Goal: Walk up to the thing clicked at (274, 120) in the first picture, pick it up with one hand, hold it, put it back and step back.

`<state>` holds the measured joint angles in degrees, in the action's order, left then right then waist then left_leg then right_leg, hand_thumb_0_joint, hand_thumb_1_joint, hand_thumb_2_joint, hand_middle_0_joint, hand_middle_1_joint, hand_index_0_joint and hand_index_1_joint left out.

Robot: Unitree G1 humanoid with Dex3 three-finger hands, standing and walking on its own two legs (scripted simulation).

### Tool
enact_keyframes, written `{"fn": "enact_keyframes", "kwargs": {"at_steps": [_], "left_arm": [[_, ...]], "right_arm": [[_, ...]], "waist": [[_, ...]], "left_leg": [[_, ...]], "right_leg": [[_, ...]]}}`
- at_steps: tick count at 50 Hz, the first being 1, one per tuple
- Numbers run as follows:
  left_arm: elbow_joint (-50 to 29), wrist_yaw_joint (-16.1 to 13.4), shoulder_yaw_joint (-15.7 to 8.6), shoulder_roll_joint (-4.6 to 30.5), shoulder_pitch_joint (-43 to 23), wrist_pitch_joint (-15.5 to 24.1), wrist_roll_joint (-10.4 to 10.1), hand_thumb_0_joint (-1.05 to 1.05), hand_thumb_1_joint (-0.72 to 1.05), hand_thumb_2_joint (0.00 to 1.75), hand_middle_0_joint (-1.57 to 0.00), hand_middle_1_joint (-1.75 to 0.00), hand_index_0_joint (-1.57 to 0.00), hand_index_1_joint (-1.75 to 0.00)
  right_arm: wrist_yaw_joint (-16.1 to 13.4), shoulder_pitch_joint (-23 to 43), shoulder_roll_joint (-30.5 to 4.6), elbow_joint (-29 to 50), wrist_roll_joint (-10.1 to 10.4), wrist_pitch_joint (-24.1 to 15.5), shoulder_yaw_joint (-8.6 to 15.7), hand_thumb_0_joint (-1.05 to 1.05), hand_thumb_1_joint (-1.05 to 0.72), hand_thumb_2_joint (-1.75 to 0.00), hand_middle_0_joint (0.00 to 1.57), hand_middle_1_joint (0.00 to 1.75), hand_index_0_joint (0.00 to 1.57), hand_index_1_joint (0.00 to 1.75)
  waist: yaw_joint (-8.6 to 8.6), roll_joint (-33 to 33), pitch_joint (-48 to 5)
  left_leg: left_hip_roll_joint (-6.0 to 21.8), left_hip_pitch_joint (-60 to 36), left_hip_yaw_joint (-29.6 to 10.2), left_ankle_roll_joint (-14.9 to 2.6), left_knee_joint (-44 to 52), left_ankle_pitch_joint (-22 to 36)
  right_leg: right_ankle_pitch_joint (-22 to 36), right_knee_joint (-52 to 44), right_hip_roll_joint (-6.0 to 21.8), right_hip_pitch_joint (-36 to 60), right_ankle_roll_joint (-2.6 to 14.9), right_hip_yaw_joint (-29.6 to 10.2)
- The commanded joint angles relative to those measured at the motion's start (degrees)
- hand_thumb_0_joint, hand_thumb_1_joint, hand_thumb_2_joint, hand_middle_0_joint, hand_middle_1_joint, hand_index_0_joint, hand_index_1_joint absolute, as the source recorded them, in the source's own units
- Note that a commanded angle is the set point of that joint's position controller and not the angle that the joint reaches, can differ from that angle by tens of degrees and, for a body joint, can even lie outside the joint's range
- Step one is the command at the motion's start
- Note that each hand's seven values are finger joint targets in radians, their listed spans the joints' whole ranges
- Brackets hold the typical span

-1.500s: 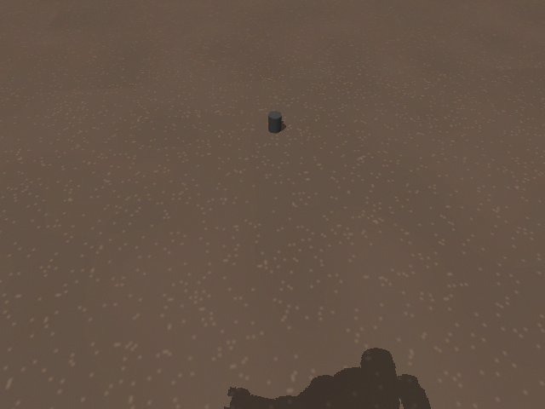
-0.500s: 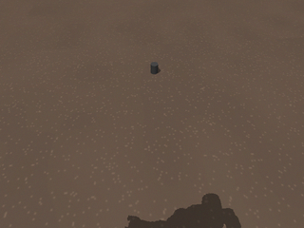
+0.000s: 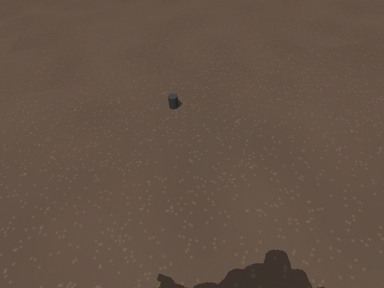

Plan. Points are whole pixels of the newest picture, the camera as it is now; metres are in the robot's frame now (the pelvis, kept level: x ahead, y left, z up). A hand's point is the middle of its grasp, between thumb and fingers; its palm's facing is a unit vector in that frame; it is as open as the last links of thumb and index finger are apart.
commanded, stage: walk up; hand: left
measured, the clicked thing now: (174, 100) +1.61 +0.18 -0.70
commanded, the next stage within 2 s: none
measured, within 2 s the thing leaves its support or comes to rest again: neither
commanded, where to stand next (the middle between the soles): +1.20 +0.00 m, yaw -4 degrees
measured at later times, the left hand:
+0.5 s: hand (92, 237) +0.28 +0.29 -0.15, palm faces -0.07 -0.94 -0.34, open 7.4 cm
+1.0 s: hand (129, 142) +0.58 +0.23 -0.10, palm faces -0.04 -0.91 -0.40, open 7.4 cm
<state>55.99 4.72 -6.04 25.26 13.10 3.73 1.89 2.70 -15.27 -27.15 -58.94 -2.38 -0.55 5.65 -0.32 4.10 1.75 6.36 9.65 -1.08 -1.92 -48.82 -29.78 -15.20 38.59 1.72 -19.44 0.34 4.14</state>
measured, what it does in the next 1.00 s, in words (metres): walks ahead: left foot, then right foot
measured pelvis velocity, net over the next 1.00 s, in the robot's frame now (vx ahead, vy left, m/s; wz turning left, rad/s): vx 0.50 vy -0.04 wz -0.06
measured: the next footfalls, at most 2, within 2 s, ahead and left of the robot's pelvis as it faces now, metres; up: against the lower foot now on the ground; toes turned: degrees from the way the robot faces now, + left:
left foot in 0.40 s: +0.37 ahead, +0.14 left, +0.00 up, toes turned +4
right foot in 0.82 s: +0.58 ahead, -0.15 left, +0.00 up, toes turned -8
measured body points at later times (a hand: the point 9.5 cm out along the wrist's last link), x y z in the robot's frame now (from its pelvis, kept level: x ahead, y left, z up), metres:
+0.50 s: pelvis +0.25 +0.02 +0.01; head +0.28 +0.04 +0.45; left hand +0.28 +0.34 -0.13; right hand +0.35 -0.30 -0.08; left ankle +0.33 +0.14 -0.72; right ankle +0.10 -0.11 -0.65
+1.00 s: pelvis +0.50 -0.04 +0.02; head +0.50 -0.07 +0.46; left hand +0.58 +0.28 -0.07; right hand +0.55 -0.36 -0.12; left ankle +0.47 +0.10 -0.64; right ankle +0.54 -0.15 -0.72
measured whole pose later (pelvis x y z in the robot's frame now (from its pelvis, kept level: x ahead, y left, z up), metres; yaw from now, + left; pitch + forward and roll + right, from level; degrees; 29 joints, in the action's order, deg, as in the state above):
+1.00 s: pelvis +0.50 -0.04 +0.02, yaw -4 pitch -4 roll +1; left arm 50.3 3.1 -2.5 21.5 15.8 5.7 -0.6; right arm 3.1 -16.1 -24.9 -51.5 0.4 -2.2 2.7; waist 1.3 3.7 4.0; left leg 1.7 23.0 0.3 -2.3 -65.4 -20.6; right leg -13.3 32.4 2.2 -15.7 1.6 3.9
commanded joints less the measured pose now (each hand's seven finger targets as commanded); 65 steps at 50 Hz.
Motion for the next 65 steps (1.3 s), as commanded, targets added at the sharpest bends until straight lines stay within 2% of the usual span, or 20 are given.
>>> {"fn": "enact_keyframes", "kwargs": {"at_steps": [1, 6, 11, 16, 18, 20, 21, 22, 23, 26, 29, 33, 40, 41, 43, 44, 50, 55, 61, 65], "left_arm": [[-5.2, -1.7, -3.7, 20.4, 0.9, 1.0, -1.2, 0.00, 0.90, 0.90, -0.20, -0.30, -0.20, -0.30], [-5.6, -2.2, -1.7, 14.5, 0.3, 2.5, -2.0, 0.00, 0.90, 0.90, -0.20, -0.30, -0.20, -0.30], [-7.2, -2.2, -1.9, 15.2, 2.7, 3.2, -1.8, 0.00, 0.90, 0.90, -0.20, -0.30, -0.20, -0.30], [-6.8, -2.3, -1.7, 14.7, 6.1, 2.7, -1.7, 0.00, 0.90, 0.90, -0.20, -0.30, -0.20, -0.30], [-7.0, -2.4, -1.4, 14.8, 6.1, 2.3, -1.9, 0.00, 0.90, 0.90, -0.20, -0.30, -0.20, -0.30], [-8.0, -2.8, -0.2, 12.2, 7.3, 1.8, -1.9, 0.00, 0.90, 0.90, -0.20, -0.30, -0.20, -0.30], [-8.8, -3.1, 1.1, 7.9, 10.4, 1.5, -2.4, 0.00, 0.90, 0.90, -0.20, -0.30, -0.20, -0.30], [-9.2, -3.4, 1.3, 6.5, 11.9, 1.6, -3.4, 0.00, 0.90, 0.90, -0.20, -0.30, -0.20, -0.30], [-8.4, -4.4, 0.3, 12.5, 9.7, 1.3, -2.8, 0.00, 0.90, 0.90, -0.20, -0.30, -0.20, -0.30], [-7.9, -3.5, 0.8, 11.5, 5.2, 2.2, -3.4, 0.00, 0.90, 0.90, -0.20, -0.30, -0.20, -0.30], [-7.3, -2.1, 0.9, 9.5, 7.7, 1.0, -3.2, 0.00, 0.90, 0.90, -0.20, -0.30, -0.20, -0.30], [-9.9, -0.4, 0.9, 8.5, 0.9, 0.9, -2.1, 0.00, 0.90, 0.90, -0.20, -0.30, -0.20, -0.30], [-5.7, -0.7, -2.0, 11.7, 8.0, 1.5, -1.4, 0.00, 0.90, 0.90, -0.20, -0.30, -0.20, -0.30], [-4.7, -1.4, -3.1, 13.8, 14.1, 1.9, -1.3, 0.00, 0.90, 0.90, -0.20, -0.30, -0.20, -0.30], [-6.3, -2.4, -3.8, 20.6, 16.2, 2.6, -1.8, 0.00, 0.90, 0.90, -0.20, -0.30, -0.20, -0.30], [-7.6, -2.5, -3.7, 20.9, 11.0, 2.4, -2.5, 0.00, 0.90, 0.90, -0.20, -0.30, -0.20, -0.30], [-9.1, -3.2, -1.1, 12.8, 3.6, 3.5, -2.5, 0.00, 0.90, 0.90, -0.20, -0.30, -0.20, -0.30], [-10.4, -3.1, -1.8, 14.2, 5.0, 3.8, -1.7, 0.00, 0.90, 0.90, -0.20, -0.30, -0.20, -0.30], [-9.8, -3.1, -1.7, 14.8, 7.1, 3.4, -1.7, 0.00, 0.90, 0.90, -0.20, -0.30, -0.20, -0.30], [-10.4, -3.3, -0.1, 11.9, 7.9, 2.5, -1.6, 0.00, 0.90, 0.90, -0.20, -0.30, -0.20, -0.30]], "right_arm": [[0.4, 8.9, -11.8, 9.1, 0.8, -2.8, 1.9, 0.00, -0.90, -0.90, 0.20, 0.30, 0.20, 0.30], [1.9, 0.9, -9.3, 6.6, 1.3, -2.4, 1.9, 0.00, -0.90, -0.90, 0.20, 0.30, 0.20, 0.30], [3.1, 8.1, -8.4, 10.9, 0.5, -2.2, 2.1, 0.00, -0.90, -0.90, 0.20, 0.30, 0.20, 0.30], [3.0, 13.5, -6.2, 13.2, 0.6, -3.8, 1.7, 0.00, -0.90, -0.90, 0.20, 0.30, 0.20, 0.30], [2.3, 10.9, -5.9, 12.7, 0.5, -4.2, 2.0, 0.00, -0.90, -0.90, 0.20, 0.30, 0.20, 0.30], [1.1, -3.8, -9.7, 8.5, -0.2, -4.7, 3.8, 0.00, -0.90, -0.90, 0.20, 0.30, 0.20, 0.30], [0.4, -12.2, -14.0, 7.5, -1.3, -4.9, 5.3, 0.00, -0.90, -0.90, 0.20, 0.30, 0.20, 0.30], [-0.1, -12.8, -17.3, 9.2, -0.6, -5.2, 6.0, 0.00, -0.90, -0.90, 0.20, 0.30, 0.20, 0.30], [-0.1, -10.1, -17.5, 9.8, 1.3, -5.0, 6.4, 0.00, -0.90, -0.90, 0.20, 0.30, 0.20, 0.30], [-0.9, -3.9, -11.0, 12.4, 2.2, -5.0, 3.2, 0.00, -0.90, -0.90, 0.20, 0.30, 0.20, 0.30], [-0.8, -0.8, -9.8, 13.3, 2.7, -5.6, 2.2, 0.00, -0.90, -0.90, 0.20, 0.30, 0.20, 0.30], [-0.4, 0.7, -11.3, 15.4, 2.1, -6.1, 2.2, 0.00, -0.90, -0.90, 0.20, 0.30, 0.20, 0.30], [-0.2, 1.3, -9.8, 15.9, 2.4, -5.4, 1.2, 0.00, -0.90, -0.90, 0.20, 0.30, 0.20, 0.30], [-0.2, -0.9, -7.6, 15.6, 2.1, -5.3, 0.4, 0.00, -0.90, -0.90, 0.20, 0.30, 0.20, 0.30], [-0.4, -5.6, -7.2, 15.6, 2.5, -4.4, -0.1, 0.00, -0.90, -0.90, 0.20, 0.30, 0.20, 0.30], [-0.9, -3.8, -10.7, 14.5, 1.9, -3.9, 0.8, 0.00, -0.90, -0.90, 0.20, 0.30, 0.20, 0.30], [0.5, -5.8, -7.7, 10.6, 2.5, -2.6, 0.6, 0.00, -0.90, -0.90, 0.20, 0.30, 0.20, 0.30], [1.8, 1.2, -7.0, 13.2, 1.4, -2.3, 1.1, 0.00, -0.90, -0.90, 0.20, 0.30, 0.20, 0.30], [2.6, 7.0, -6.0, 14.6, 1.2, -3.6, 1.2, 0.00, -0.90, -0.90, 0.20, 0.30, 0.20, 0.30], [1.4, -7.3, -10.4, 10.0, 0.7, -4.5, 3.1, 0.00, -0.90, -0.90, 0.20, 0.30, 0.20, 0.30]], "waist": [[3.59, -11.5, 8.2], [0.37, -9.9, 5.9], [2.10, -7.9, 7.5], [4.77, -7.0, 4.1], [3.21, -7.7, 1.2], [-3.59, 1.2, -6.9], [-7.10, 11.4, -11.7], [-6.38, 16.1, -13.5], [-5.72, 9.9, -13.2], [-2.96, 1.5, -4.7], [0.12, 3.1, -0.5], [-0.36, 4.3, 4.6], [5.62, -5.1, -3.0], [8.69, -12.9, -6.7], [7.31, -21.7, -5.9], [6.25, -18.0, -3.2], [0.40, -11.6, 1.9], [1.89, -10.0, 3.0], [3.39, -9.6, 2.0], [-4.14, 1.5, -5.3]], "left_leg": [[0.4, 28.6, -3.7, 0.48, -18.3, 4.8], [1.2, 21.3, -2.0, 0.73, -8.6, 16.4], [1.9, 23.8, -0.1, 3.13, 3.4, 20.2], [0.0, 16.7, 3.6, 1.96, 17.0, 23.4], [-2.1, 10.4, 5.9, 1.10, 19.4, 22.3], [-4.9, -11.0, 6.1, -2.03, 21.6, 18.4], [4.4, -22.6, -6.9, -5.62, 25.1, 7.3], [18.4, -30.9, -35.1, -11.21, 31.4, 4.9], [21.1, -28.7, -38.4, -15.81, 32.2, 5.5], [12.2, -13.6, -11.8, -9.64, 29.8, 32.7], [8.8, -2.6, -2.3, -9.26, 32.3, 33.3], [10.2, 0.7, 0.1, -11.90, 34.7, 29.5], [5.7, 12.3, 3.1, -6.13, 16.0, 19.7], [1.5, 14.5, 6.3, -4.54, 0.3, 21.7], [-8.2, 27.9, 2.5, -0.11, -21.2, -0.9], [-4.7, 28.4, -0.1, -0.24, -24.3, -0.4], [-1.9, 19.3, -2.9, -0.16, -12.7, 14.9], [-0.5, 22.7, -1.1, 2.54, 2.2, 17.6], [-1.2, 13.8, 3.0, 0.74, 14.9, 22.3], [-3.7, -10.1, 2.5, -3.13, 21.1, 15.6]], "right_leg": [[-37.7, -35.2, 21.0, 7.5, 13.62, -42.8], [-19.2, -31.9, 12.6, 5.2, 9.99, -20.2], [-16.4, -32.8, 11.8, 6.6, 10.88, -15.6], [4.1, -24.4, 9.9, 13.8, 9.89, -9.0], [16.3, -18.1, 10.5, 14.7, 9.57, -7.9], [21.0, 3.9, 5.1, 7.0, 6.68, -3.2], [11.1, 20.4, 1.2, -5.0, 4.16, -1.5], [-15.0, 29.0, -8.5, -20.0, 2.03, -3.7], [-15.3, 33.1, -3.0, -21.6, 3.50, -9.9], [-5.8, 29.8, 1.1, -16.0, 2.66, -12.3], [-2.1, 22.7, 2.4, -10.0, 0.81, -8.4], [1.4, 4.7, 5.3, -10.4, -0.47, -4.4], [9.2, -3.0, 1.1, 18.3, 2.45, -1.1], [1.6, -7.0, 1.5, 25.2, 3.51, -3.1], [-13.4, -25.6, 22.7, 26.8, 10.79, -44.5], [-18.9, -26.9, 24.1, 21.3, 14.50, -47.5], [3.4, -25.2, 11.6, 6.8, 9.39, -14.8], [-4.9, -27.7, 13.5, 8.5, 12.27, -11.5], [4.8, -21.4, 13.4, 9.8, 10.30, -7.3], [13.8, 4.2, 7.6, 1.6, 6.62, -1.4]]}}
